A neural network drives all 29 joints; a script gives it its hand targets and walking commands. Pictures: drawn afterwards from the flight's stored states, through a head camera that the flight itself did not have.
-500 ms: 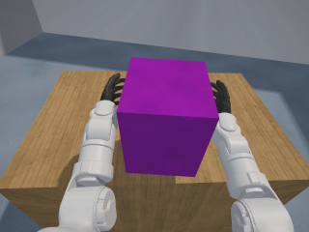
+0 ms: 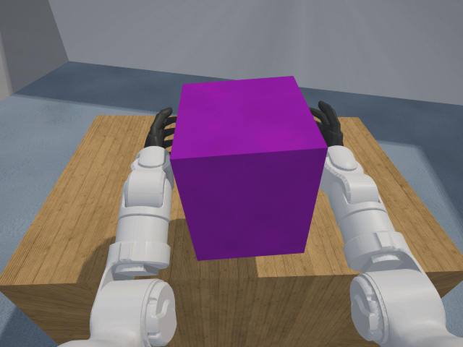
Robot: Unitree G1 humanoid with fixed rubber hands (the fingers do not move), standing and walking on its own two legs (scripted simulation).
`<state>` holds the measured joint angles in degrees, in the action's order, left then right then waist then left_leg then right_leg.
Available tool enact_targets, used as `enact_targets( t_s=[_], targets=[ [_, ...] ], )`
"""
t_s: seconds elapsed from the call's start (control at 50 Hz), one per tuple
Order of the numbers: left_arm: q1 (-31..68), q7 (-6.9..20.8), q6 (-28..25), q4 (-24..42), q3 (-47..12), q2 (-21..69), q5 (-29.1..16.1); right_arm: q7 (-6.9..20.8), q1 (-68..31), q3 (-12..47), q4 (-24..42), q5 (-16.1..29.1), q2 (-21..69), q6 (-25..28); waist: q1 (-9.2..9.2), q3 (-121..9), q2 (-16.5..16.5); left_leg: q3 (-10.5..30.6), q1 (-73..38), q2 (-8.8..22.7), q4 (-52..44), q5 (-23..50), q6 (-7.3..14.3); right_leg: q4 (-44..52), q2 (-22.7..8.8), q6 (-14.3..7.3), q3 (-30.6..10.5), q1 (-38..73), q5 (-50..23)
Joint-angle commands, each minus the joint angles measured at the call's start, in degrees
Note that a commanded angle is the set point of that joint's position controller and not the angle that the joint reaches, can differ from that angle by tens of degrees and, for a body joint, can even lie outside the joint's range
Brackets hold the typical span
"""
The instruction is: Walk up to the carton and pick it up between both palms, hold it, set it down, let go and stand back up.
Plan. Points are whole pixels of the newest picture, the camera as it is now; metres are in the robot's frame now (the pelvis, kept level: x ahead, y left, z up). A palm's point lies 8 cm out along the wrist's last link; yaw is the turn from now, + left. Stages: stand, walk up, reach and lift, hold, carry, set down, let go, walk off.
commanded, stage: reach and lift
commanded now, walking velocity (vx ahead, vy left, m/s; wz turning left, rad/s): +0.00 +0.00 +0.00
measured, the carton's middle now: (244, 170) +0.40 -0.01 +0.14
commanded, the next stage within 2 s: hold in 0.64 s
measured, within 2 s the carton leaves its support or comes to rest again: neither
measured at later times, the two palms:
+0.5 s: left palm (155, 146) +0.39 +0.14 +0.20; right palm (331, 135) +0.40 -0.15 +0.22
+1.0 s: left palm (152, 136) +0.38 +0.14 +0.23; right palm (337, 124) +0.39 -0.15 +0.25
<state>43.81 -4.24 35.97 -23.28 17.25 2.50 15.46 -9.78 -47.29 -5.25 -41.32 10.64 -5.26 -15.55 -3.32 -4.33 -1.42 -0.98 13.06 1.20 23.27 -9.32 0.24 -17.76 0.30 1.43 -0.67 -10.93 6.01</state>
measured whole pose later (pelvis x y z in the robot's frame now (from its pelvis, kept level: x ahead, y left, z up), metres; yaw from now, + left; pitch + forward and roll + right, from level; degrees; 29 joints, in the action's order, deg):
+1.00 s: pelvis +0.00 +0.00 +0.00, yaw +0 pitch -1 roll -1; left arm 45.6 -5.7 43.5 -19.7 17.3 2.1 13.1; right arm -11.0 -52.3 -4.3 -39.0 15.0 -7.6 -25.7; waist -3.3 -8.1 -0.3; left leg -0.9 13.1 1.2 23.3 -9.6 0.2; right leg -17.8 0.3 1.4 -0.7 -10.9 6.3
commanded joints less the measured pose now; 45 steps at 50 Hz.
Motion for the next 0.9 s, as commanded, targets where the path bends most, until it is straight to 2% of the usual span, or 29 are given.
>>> enact_targets(
  t_s=[0.0,0.04,0.06,0.08,0.1,0.12,0.18,0.22,0.24,0.28,0.38,0.44,0.46,0.48,0.52,0.54,0.56,0.58,0.6,0.62,0.64,0.66,0.68,0.72,0.76,0.78,0.84,0.86,0.88],
  targets=[
    [46.78,3.90,-3.67,13.52,-29.85,36.23,-10.31,7.90,-51.54,22.42,17.03,7.94,36.58,1.74,1.20,-31.51,3.50,2.66,-19.96,-1.70,-1.87,13.39,-2.80,1.65,5.08,-0.23,4.83,8.76,-2.92],
    [45.24,4.58,-2.81,9.88,-27.19,34.77,-8.57,7.69,-49.24,20.46,12.81,6.68,35.16,0.39,0.51,-25.50,2.27,2.10,-17.56,-2.15,-2.91,10.03,-2.65,2.26,4.76,-0.06,4.53,9.21,-0.51],
    [47.31,4.99,-3.05,11.86,-27.20,34.82,-8.73,7.63,-49.90,20.41,13.15,7.07,36.49,0.54,1.26,-26.73,3.29,1.72,-17.28,-2.14,-3.34,9.78,-2.52,2.08,4.61,-0.16,4.23,9.76,-0.58],
    [48.65,5.23,-3.08,11.55,-27.08,34.35,-8.79,7.42,-49.80,19.50,11.93,6.62,36.23,0.37,-0.06,-26.22,2.93,1.71,-17.29,-2.27,-3.73,8.40,-2.63,2.27,4.62,-0.24,4.50,9.43,-0.08],
    [50.79,5.01,-3.41,14.21,-28.41,34.80,-9.87,7.83,-50.33,19.86,12.38,7.17,36.73,0.04,0.37,-28.12,4.10,1.83,-16.75,-1.92,-3.77,8.89,-2.57,1.70,4.46,-0.20,4.43,9.57,-0.63],
    [50.67,4.93,-3.30,12.01,-27.88,35.07,-9.53,7.99,-50.99,18.12,10.88,6.44,36.36,-0.25,-0.02,-26.17,4.27,2.39,-16.17,-1.43,-4.16,6.61,-3.18,2.01,4.70,-0.40,4.53,8.04,2.45],
    [52.45,4.46,-3.50,14.37,-30.52,36.64,-11.72,8.01,-51.48,18.83,12.11,7.23,37.25,-0.04,-0.75,-30.57,5.34,2.52,-17.81,-1.51,-3.49,9.28,-3.26,1.89,4.88,-0.72,4.39,8.43,-0.69],
    [51.27,4.50,-2.95,11.56,-27.91,34.60,-10.61,7.98,-53.55,20.04,12.32,7.82,37.60,-0.53,0.61,-29.33,3.42,2.23,-16.99,-2.17,-3.43,8.14,-2.29,1.94,4.59,-0.34,3.97,8.02,0.24],
    [52.02,4.37,-3.44,14.15,-29.80,35.81,-12.14,7.90,-55.60,21.39,17.67,9.01,38.80,0.26,1.19,-33.59,4.37,2.15,-17.31,-2.15,-2.89,10.25,-2.52,1.52,4.54,-0.23,3.98,9.62,-2.37],
    [52.97,3.88,-3.10,13.14,-28.99,34.86,-11.89,7.76,-55.22,21.71,15.23,9.42,37.95,-0.98,1.31,-32.24,4.31,2.28,-17.33,-2.41,-2.47,10.22,-2.60,1.53,4.72,-0.02,3.87,8.78,-1.83],
    [53.17,4.14,-2.54,15.46,-30.19,35.85,-12.74,7.18,-53.60,21.08,15.16,9.88,38.59,-2.07,-0.12,-32.36,4.52,2.94,-17.90,-2.03,-1.93,12.39,-3.18,1.14,4.91,-0.40,3.75,9.92,-3.91],
    [53.75,4.75,-1.77,12.22,-27.72,34.09,-11.29,7.16,-53.23,19.03,10.84,9.39,38.02,-3.70,-0.07,-27.06,4.29,2.34,-15.42,-2.41,-3.76,7.36,-2.69,2.01,4.59,-0.31,3.27,9.10,-0.14],
    [52.83,4.72,-1.47,12.58,-28.39,34.70,-11.81,7.15,-53.33,20.04,12.51,9.75,38.30,-3.64,0.76,-28.79,4.38,1.86,-15.14,-2.45,-3.82,8.43,-2.77,1.80,4.75,-0.26,3.20,10.05,-1.04],
    [54.11,4.70,-1.56,14.92,-29.43,34.67,-12.87,7.26,-53.82,20.37,12.62,10.26,38.20,-3.70,-0.40,-30.44,4.62,2.28,-15.98,-2.47,-3.28,9.69,-2.98,1.47,4.79,-0.36,3.17,9.91,-2.79],
    [55.21,4.32,-1.91,15.26,-29.69,34.75,-14.10,6.98,-55.45,21.63,15.06,11.80,38.83,-3.86,0.20,-32.27,5.91,2.65,-16.19,-2.29,-2.39,11.26,-2.84,1.03,4.55,-0.26,2.76,9.75,-4.28],
    [55.15,4.22,-1.84,15.99,-29.71,34.14,-13.88,6.95,-54.77,22.52,15.29,11.78,38.90,-4.39,0.33,-33.02,4.44,2.38,-15.89,-2.63,-2.44,11.67,-2.71,1.23,4.79,-0.04,2.88,10.34,-4.77],
    [55.93,4.30,-1.81,15.48,-29.61,34.19,-13.43,6.86,-53.88,20.58,13.35,11.22,39.04,-4.72,-0.49,-31.57,5.20,2.75,-15.78,-2.34,-2.67,10.33,-2.95,1.06,4.60,0.27,3.08,9.01,-3.47],
    [55.22,4.48,-1.39,14.64,-29.10,34.12,-13.46,6.80,-54.98,21.21,14.35,11.69,38.72,-5.09,-0.53,-30.97,3.62,2.68,-15.27,-2.40,-2.98,8.99,-2.71,1.72,4.87,0.14,2.88,8.76,-2.01],
    [53.54,4.83,-0.73,12.21,-27.44,33.21,-11.83,6.71,-51.76,20.05,10.08,10.59,37.88,-5.96,-0.17,-26.67,4.82,2.44,-14.46,-2.38,-4.13,7.46,-2.53,2.02,4.50,0.00,2.76,9.43,-1.27],
    [54.86,5.10,-0.51,14.45,-28.47,33.94,-12.39,6.78,-52.43,20.20,11.54,10.80,38.60,-5.91,-0.24,-28.24,4.65,2.21,-14.46,-2.48,-3.94,7.77,-2.58,1.72,4.59,-0.11,2.49,10.18,-1.61],
    [52.70,5.53,-0.02,12.32,-26.80,32.66,-11.70,6.52,-52.36,20.45,11.73,10.94,38.31,-6.37,0.22,-25.88,2.83,2.03,-13.20,-2.74,-4.14,7.45,-2.29,1.68,4.62,0.28,2.53,10.62,-1.82],
    [53.57,5.82,-0.27,14.07,-28.28,33.37,-12.93,6.37,-55.28,22.02,16.18,12.15,39.75,-5.88,0.18,-31.13,2.81,1.93,-14.34,-2.87,-3.50,9.32,-2.38,1.39,4.79,0.18,2.48,11.08,-4.04],
    [55.56,5.29,-0.41,15.73,-28.76,33.37,-13.63,6.28,-53.37,21.38,13.68,12.13,39.07,-6.58,-0.29,-30.51,4.08,2.31,-14.45,-2.78,-3.60,9.09,-2.57,0.94,4.82,0.15,2.76,10.35,-3.95],
    [54.36,5.48,0.14,12.63,-27.10,32.70,-12.97,6.14,-56.28,22.14,15.75,12.92,40.00,-6.92,1.14,-28.95,3.02,2.08,-12.77,-3.03,-3.84,7.14,-1.89,1.70,4.61,0.20,2.00,10.69,-1.51],
    [55.67,5.18,0.37,18.01,-29.45,34.18,-14.73,5.74,-55.46,23.34,17.39,13.90,40.56,-7.56,0.07,-32.07,3.81,2.46,-14.77,-2.93,-2.92,11.82,-2.29,0.78,4.98,0.22,2.14,12.05,-6.23],
    [55.35,5.08,0.61,20.03,-31.23,34.72,-15.13,5.54,-53.52,23.47,17.94,14.34,40.36,-7.71,-0.60,-33.67,5.83,2.83,-16.50,-2.88,-2.06,14.93,-3.17,0.66,5.16,0.06,2.21,12.10,-8.95],
    [55.38,5.23,1.46,19.31,-31.33,34.46,-15.62,5.13,-55.12,22.94,20.00,15.27,39.37,-8.33,-1.19,-34.10,5.90,2.88,-15.93,-2.86,-1.85,13.30,-3.47,1.16,5.10,0.10,1.81,11.86,-6.89],
    [53.88,5.50,2.06,15.94,-29.37,33.68,-14.27,4.94,-53.29,21.42,16.51,14.13,38.34,-9.34,-1.90,-29.47,5.85,3.06,-14.85,-2.86,-2.70,10.83,-3.42,1.45,5.16,0.05,2.13,9.87,-4.78],
    [52.76,5.79,2.23,17.58,-30.21,34.48,-14.17,4.91,-53.87,22.36,19.36,14.12,38.87,-9.01,-0.84,-31.80,5.09,2.77,-15.60,-2.52,-2.73,12.32,-3.30,1.29,5.36,0.04,2.20,11.91,-5.91]
  ],
)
